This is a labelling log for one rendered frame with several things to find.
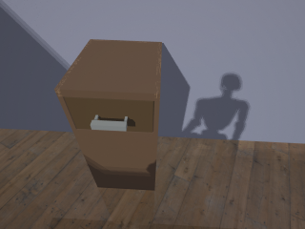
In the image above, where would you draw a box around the cabinet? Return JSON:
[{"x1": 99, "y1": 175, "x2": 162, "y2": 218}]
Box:
[{"x1": 54, "y1": 39, "x2": 162, "y2": 191}]

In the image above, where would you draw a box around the drawer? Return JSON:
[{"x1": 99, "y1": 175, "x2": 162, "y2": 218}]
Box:
[{"x1": 64, "y1": 96, "x2": 154, "y2": 133}]

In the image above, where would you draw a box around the handle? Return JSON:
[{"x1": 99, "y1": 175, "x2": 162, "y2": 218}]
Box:
[{"x1": 91, "y1": 114, "x2": 128, "y2": 132}]

